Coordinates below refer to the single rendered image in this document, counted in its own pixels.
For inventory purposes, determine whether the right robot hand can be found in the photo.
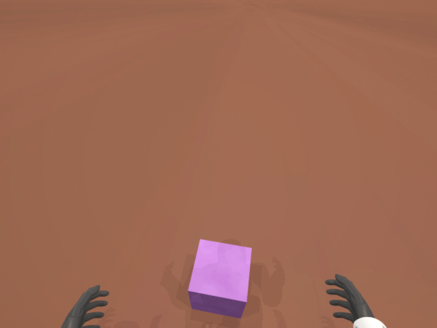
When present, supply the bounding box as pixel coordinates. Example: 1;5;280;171
325;274;375;324

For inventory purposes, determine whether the left robot hand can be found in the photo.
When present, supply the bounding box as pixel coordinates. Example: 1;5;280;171
61;285;109;328

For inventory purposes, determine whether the carton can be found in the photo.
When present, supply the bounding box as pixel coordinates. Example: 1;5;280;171
188;239;252;318

